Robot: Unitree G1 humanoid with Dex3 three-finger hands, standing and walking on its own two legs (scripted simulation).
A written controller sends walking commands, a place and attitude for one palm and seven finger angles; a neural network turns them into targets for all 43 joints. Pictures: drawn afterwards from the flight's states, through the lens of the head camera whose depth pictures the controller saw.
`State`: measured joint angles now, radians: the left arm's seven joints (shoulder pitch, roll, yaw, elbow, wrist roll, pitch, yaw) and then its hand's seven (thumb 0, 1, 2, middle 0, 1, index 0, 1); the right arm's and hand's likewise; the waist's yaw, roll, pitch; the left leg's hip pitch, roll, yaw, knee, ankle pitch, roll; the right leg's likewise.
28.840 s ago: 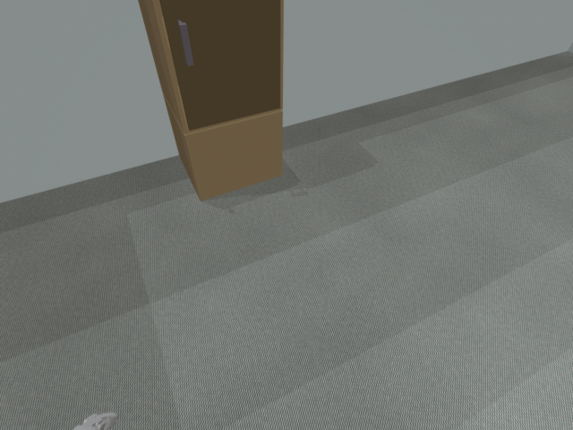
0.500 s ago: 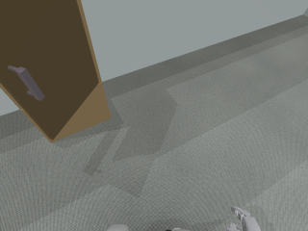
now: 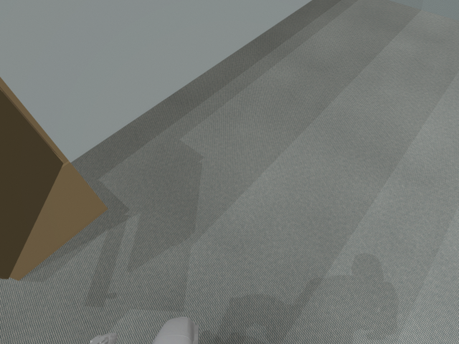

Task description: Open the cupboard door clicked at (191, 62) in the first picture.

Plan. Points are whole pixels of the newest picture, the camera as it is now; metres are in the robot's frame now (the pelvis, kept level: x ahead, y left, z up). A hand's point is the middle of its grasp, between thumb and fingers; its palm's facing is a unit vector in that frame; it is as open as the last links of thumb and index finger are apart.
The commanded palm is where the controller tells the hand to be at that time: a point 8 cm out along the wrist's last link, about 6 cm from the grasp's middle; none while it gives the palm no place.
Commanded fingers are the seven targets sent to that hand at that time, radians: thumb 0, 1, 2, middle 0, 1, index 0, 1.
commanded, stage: walk to a spot facing it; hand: left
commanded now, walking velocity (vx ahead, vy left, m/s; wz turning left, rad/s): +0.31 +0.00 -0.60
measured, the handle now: out of the picture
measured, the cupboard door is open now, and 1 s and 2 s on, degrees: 39 39 39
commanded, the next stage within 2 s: turn to face it in 1.30 s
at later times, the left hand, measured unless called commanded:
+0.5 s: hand (172, 250) +0.31 +0.16 -0.15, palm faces -0.33 -0.93 -0.18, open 7.4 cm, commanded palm none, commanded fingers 0.00 0.90 0.90 -0.20 -0.30 -0.20 -0.30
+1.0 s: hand (227, 212) +0.42 +0.04 -0.16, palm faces -0.37 -0.91 -0.20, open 7.3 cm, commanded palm none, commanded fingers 0.00 0.90 0.90 -0.20 -0.30 -0.20 -0.30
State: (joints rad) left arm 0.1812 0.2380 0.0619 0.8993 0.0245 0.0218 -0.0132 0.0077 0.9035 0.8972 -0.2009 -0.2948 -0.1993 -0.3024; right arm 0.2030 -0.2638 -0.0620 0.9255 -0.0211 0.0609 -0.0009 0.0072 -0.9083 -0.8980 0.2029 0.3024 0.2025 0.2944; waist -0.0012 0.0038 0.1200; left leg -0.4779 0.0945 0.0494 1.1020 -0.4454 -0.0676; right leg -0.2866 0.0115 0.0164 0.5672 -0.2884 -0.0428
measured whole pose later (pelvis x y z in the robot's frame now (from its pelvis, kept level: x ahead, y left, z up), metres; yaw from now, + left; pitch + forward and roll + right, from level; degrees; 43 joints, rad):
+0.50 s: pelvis +0.15 +0.00 +0.01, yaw -18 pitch +1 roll -1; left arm 0.13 0.25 0.08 0.92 0.03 0.02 -0.07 0.01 0.91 0.90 -0.20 -0.29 -0.19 -0.30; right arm 0.38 -0.18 -0.01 0.96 -0.04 -0.06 -0.01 0.00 -0.91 -0.90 0.20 0.30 0.21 0.29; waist -0.01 -0.02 0.07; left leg -0.06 0.11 0.18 0.37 -0.32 -0.05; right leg -0.59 -0.07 -0.07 0.91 -0.25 0.00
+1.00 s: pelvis +0.34 -0.13 +0.01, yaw -26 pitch +0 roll +0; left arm 0.32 0.19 0.05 1.07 0.01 -0.07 -0.01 0.00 0.93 0.90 -0.20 -0.29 -0.20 -0.30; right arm 0.16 -0.16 -0.04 0.99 -0.03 -0.01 0.02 0.00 -0.91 -0.90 0.20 0.30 0.20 0.29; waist 0.01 0.00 0.04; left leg -0.56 0.13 0.06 0.81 -0.18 -0.05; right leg -0.05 0.07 -0.07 0.31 -0.27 -0.09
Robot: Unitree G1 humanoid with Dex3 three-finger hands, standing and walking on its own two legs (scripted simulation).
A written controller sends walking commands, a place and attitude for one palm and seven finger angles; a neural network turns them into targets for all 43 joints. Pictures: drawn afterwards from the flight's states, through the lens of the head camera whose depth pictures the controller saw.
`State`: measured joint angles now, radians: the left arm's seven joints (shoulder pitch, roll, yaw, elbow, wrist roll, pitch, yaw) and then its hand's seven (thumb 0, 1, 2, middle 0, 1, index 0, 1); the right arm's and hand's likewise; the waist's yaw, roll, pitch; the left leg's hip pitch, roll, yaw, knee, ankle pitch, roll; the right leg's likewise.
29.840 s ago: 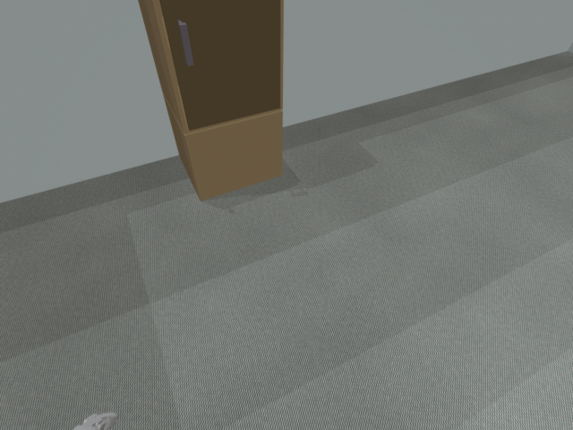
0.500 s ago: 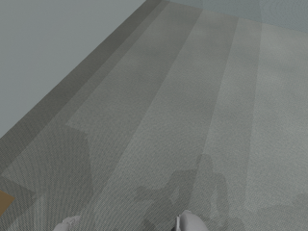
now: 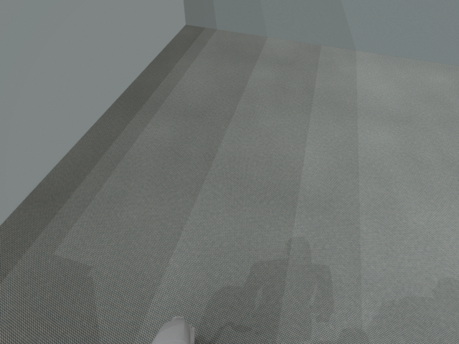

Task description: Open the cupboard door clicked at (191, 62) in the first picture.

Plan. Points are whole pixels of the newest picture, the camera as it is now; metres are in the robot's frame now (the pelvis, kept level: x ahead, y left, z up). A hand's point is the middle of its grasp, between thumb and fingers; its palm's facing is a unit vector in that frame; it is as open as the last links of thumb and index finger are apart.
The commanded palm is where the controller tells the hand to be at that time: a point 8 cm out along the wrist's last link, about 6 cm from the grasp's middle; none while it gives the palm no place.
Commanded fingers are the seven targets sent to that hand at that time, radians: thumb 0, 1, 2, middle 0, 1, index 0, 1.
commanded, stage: walk to a spot facing it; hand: left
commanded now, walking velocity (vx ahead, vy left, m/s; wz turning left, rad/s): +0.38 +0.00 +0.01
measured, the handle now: out of the picture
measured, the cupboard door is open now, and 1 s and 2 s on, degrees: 39 39 39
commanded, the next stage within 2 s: turn to face it in 0.30 s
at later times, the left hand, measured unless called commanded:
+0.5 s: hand (154, 259) +0.32 +0.20 -0.17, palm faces -0.10 -0.97 -0.21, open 7.4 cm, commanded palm none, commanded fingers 0.00 0.90 0.90 -0.20 -0.30 -0.20 -0.30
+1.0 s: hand (160, 250) +0.36 +0.20 -0.20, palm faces +0.20 -0.97 -0.16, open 7.3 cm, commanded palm none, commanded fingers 0.00 0.90 0.90 -0.20 -0.30 -0.20 -0.30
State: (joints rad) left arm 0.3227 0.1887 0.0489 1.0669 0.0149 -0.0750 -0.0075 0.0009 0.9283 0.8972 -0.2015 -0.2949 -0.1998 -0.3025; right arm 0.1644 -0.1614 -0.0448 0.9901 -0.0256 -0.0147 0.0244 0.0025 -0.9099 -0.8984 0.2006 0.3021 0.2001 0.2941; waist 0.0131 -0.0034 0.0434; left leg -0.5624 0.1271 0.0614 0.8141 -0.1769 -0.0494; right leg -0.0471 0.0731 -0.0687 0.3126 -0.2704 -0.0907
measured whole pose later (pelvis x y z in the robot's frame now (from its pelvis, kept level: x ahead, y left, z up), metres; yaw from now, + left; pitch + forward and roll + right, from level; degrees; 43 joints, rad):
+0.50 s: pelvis +0.22 +0.02 +0.00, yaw -7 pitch -1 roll +1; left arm 0.18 0.20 0.07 1.00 0.03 -0.01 -0.03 0.01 0.92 0.90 -0.20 -0.29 -0.19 -0.30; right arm 0.36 -0.18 -0.04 1.08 -0.03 -0.04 -0.02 0.00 -0.93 -0.90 0.20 0.30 0.20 0.29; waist -0.02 -0.02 0.06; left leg -0.08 0.06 0.21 0.41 -0.30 -0.02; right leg -0.52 -0.10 -0.08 0.73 -0.15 0.00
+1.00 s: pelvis +0.30 +0.00 -0.02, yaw +11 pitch +1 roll -1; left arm 0.16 0.22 0.07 0.96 0.02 0.05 0.01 0.00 0.91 0.90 -0.20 -0.30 -0.20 -0.30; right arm 0.20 -0.18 -0.05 0.94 -0.03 0.02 0.00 0.00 -0.91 -0.90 0.20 0.30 0.20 0.29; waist -0.03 -0.07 0.05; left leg -0.39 0.06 0.09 0.70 -0.30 0.04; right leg -0.44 -0.11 -0.17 0.95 -0.50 0.05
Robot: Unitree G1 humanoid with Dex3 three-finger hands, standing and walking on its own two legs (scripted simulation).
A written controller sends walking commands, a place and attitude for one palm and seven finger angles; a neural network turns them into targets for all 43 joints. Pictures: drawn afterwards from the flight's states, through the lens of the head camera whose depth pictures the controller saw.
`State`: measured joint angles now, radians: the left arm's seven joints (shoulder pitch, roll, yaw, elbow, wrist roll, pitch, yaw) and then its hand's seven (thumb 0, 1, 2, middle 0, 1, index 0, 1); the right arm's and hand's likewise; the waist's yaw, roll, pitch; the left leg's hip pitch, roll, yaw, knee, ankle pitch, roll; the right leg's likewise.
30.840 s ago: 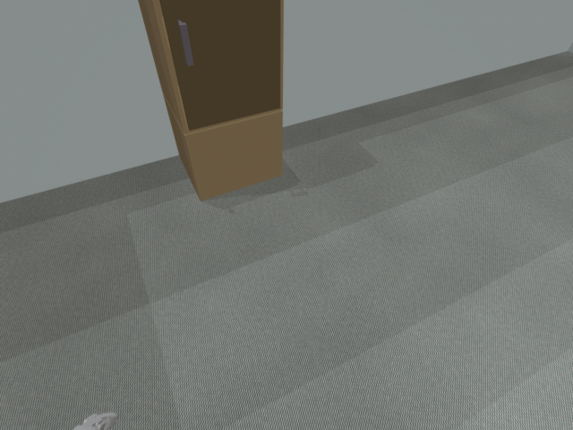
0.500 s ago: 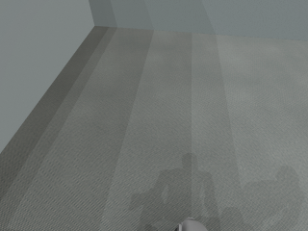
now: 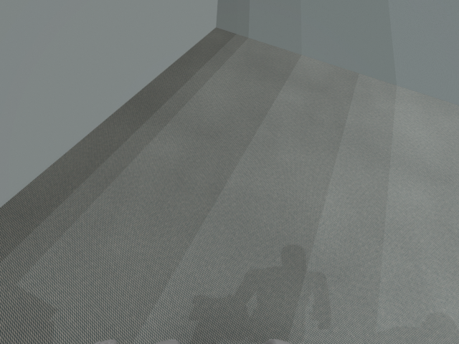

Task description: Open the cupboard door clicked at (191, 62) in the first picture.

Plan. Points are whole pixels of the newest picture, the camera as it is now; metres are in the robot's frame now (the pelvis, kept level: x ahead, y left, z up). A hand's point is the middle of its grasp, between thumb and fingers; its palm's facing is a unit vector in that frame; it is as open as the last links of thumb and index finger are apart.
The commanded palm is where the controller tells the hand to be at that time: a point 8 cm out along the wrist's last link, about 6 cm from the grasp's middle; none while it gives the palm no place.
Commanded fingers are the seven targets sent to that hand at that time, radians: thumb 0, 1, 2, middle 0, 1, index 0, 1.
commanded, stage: turn to face it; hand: left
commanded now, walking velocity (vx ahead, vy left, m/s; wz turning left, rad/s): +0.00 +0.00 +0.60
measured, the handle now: out of the picture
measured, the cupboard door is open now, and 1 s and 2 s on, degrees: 39 39 39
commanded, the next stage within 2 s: none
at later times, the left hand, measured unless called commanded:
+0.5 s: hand out of the picture +0.02 +0.14 -0.14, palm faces +0.29 -0.92 -0.27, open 7.4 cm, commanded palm none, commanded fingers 0.00 0.90 0.90 -0.20 -0.30 -0.20 -0.30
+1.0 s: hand out of the picture +0.00 +0.18 -0.14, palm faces +0.55 -0.78 -0.28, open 7.4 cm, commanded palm none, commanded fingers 0.00 0.90 0.90 -0.20 -0.30 -0.20 -0.30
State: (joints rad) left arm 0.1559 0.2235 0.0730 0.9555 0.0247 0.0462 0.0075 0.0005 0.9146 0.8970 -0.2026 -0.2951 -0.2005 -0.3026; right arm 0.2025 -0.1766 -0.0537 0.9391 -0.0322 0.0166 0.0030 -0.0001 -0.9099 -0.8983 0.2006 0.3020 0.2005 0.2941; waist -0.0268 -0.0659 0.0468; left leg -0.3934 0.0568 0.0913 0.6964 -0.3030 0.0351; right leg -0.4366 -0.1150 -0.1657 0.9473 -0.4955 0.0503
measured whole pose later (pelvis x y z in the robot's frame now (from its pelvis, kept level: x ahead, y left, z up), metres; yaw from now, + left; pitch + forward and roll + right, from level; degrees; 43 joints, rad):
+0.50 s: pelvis +0.02 -0.07 +0.02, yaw +18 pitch +1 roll +3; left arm 0.22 0.20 0.04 0.90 0.02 0.01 0.02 0.01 0.90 0.90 -0.20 -0.29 -0.20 -0.30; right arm 0.12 -0.26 -0.09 0.93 -0.01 0.08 0.03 0.01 -0.91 -0.90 0.20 0.30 0.20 0.29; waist -0.01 -0.01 0.11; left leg -0.51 0.01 0.02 1.08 -0.44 -0.07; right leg -0.22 -0.11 -0.14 0.51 -0.30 -0.01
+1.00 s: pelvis +0.03 -0.07 +0.02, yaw +35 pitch +1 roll +0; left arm 0.12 0.27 0.07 0.87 0.02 0.05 0.00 0.01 0.91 0.90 -0.20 -0.29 -0.20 -0.30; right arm 0.17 -0.21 -0.05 0.91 -0.03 0.04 0.01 0.00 -0.90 -0.90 0.21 0.30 0.21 0.30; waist -0.01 -0.01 0.11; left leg -0.30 -0.01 -0.07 0.51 -0.24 -0.01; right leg -0.42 -0.06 0.00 0.84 -0.42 0.09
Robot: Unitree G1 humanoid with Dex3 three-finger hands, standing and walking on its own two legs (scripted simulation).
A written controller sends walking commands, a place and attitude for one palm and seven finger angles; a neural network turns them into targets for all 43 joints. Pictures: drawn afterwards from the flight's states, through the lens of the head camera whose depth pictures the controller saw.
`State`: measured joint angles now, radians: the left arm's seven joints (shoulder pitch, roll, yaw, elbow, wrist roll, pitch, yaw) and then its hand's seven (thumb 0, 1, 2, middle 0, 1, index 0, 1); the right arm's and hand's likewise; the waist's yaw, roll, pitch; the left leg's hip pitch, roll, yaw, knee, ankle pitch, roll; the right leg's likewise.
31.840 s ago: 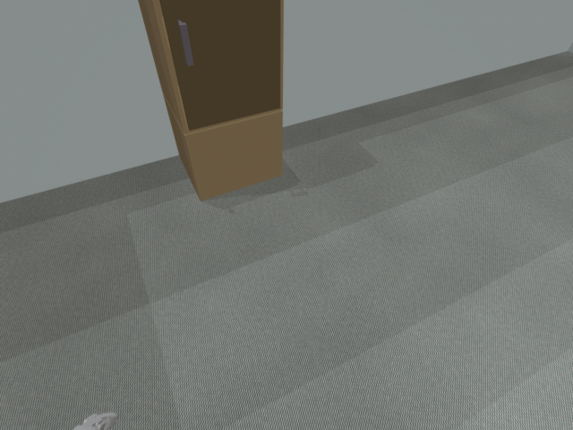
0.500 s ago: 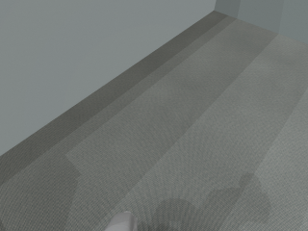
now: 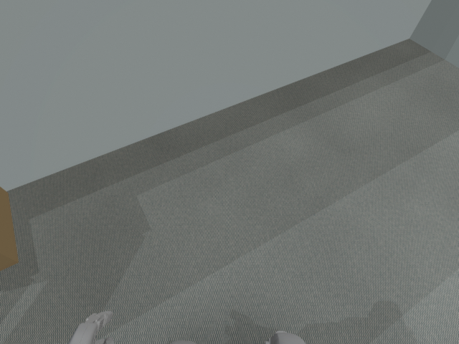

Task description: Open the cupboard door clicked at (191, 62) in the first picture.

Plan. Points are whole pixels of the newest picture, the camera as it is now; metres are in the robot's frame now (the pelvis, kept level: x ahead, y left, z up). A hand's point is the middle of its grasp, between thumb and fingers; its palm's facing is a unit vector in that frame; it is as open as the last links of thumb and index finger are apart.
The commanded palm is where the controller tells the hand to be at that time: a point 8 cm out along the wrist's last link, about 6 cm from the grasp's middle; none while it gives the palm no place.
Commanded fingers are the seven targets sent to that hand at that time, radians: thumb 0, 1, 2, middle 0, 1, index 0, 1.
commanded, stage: turn to face it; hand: left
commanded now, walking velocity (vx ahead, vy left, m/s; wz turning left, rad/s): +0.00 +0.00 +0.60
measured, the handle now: out of the picture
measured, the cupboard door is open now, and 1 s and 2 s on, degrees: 39 39 39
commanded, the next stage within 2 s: take the last steps up to it in 1.82 s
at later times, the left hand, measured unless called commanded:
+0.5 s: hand out of the picture -0.01 +0.20 -0.19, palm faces +0.34 -0.92 -0.22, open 7.4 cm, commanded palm none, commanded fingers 0.00 0.90 0.90 -0.20 -0.30 -0.20 -0.30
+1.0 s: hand out of the picture -0.02 +0.16 -0.15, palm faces +0.56 -0.78 -0.27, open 7.4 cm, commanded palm none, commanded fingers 0.00 0.90 0.90 -0.20 -0.30 -0.20 -0.30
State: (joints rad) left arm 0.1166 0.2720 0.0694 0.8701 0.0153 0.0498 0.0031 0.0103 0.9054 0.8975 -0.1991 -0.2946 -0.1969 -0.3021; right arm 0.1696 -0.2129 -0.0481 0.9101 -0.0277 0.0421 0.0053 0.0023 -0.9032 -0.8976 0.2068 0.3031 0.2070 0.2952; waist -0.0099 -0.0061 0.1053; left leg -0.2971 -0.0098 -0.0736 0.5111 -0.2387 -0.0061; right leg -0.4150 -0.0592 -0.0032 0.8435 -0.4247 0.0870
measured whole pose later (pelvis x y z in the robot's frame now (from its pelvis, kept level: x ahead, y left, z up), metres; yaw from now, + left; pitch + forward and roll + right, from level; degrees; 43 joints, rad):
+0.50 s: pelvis +0.00 -0.01 -0.02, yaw +19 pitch +0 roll +1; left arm 0.22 0.25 0.06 0.91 0.02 0.05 0.01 0.01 0.90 0.90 -0.20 -0.30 -0.20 -0.30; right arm 0.11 -0.23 -0.06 0.89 -0.02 0.03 0.03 0.00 -0.91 -0.90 0.20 0.30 0.20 0.29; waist 0.01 -0.08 0.12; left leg -0.34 0.00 0.07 0.65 -0.30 0.03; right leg -0.35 -0.15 -0.14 0.92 -0.55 0.07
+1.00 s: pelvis +0.03 -0.06 +0.00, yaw +36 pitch +0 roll +2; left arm 0.19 0.20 0.03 0.86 0.02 0.02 0.02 0.01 0.90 0.90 -0.20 -0.30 -0.20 -0.30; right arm 0.16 -0.26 -0.09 0.93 -0.02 0.09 0.03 0.01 -0.91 -0.90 0.20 0.30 0.20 0.29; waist -0.03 0.01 0.10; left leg -0.51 -0.01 0.00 1.13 -0.42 -0.06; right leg -0.21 -0.10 -0.14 0.52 -0.30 0.00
